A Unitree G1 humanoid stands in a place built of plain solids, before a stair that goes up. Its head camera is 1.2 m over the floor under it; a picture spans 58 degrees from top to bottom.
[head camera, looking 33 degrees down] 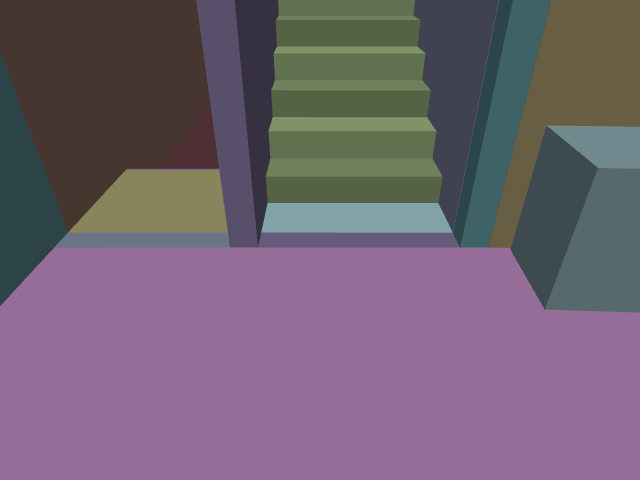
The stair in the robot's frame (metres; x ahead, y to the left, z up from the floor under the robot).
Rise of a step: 0.17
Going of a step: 0.27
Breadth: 1.00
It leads straight ahead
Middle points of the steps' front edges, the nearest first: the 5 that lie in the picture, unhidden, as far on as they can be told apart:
2.24 -0.19 0.17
2.52 -0.19 0.34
2.79 -0.19 0.51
3.06 -0.19 0.68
3.34 -0.19 0.85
